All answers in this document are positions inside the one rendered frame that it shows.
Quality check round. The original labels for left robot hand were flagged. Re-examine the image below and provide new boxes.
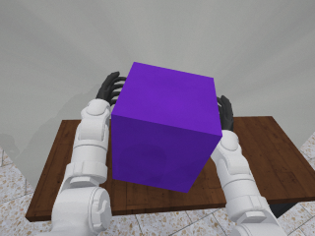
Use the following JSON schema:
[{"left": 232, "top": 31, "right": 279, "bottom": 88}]
[{"left": 95, "top": 71, "right": 127, "bottom": 106}]

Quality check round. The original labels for right robot upper arm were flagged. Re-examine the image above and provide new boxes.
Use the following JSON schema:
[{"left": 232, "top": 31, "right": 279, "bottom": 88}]
[{"left": 230, "top": 223, "right": 286, "bottom": 236}]

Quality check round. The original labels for right robot forearm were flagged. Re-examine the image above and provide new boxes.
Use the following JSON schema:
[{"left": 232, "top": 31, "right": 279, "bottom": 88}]
[{"left": 211, "top": 130, "right": 287, "bottom": 236}]

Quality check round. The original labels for carton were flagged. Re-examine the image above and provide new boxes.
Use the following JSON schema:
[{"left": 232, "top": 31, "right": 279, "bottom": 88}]
[{"left": 110, "top": 62, "right": 222, "bottom": 193}]

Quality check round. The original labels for right robot hand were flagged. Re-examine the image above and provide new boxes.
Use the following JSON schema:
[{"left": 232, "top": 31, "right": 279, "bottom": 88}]
[{"left": 217, "top": 95, "right": 234, "bottom": 132}]

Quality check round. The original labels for left robot upper arm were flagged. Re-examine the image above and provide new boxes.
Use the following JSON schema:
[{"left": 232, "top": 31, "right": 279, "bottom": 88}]
[{"left": 34, "top": 186, "right": 112, "bottom": 236}]

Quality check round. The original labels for table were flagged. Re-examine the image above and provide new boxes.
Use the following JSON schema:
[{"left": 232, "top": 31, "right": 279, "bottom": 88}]
[{"left": 25, "top": 116, "right": 315, "bottom": 222}]

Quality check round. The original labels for left robot forearm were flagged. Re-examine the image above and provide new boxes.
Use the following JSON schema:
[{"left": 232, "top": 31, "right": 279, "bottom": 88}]
[{"left": 51, "top": 98, "right": 111, "bottom": 227}]

